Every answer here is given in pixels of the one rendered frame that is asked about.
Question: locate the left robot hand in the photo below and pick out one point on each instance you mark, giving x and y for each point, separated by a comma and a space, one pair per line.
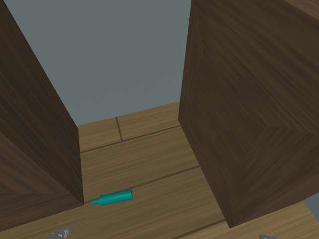
61, 233

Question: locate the bottle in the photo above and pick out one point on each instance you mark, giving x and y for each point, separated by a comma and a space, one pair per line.
113, 197

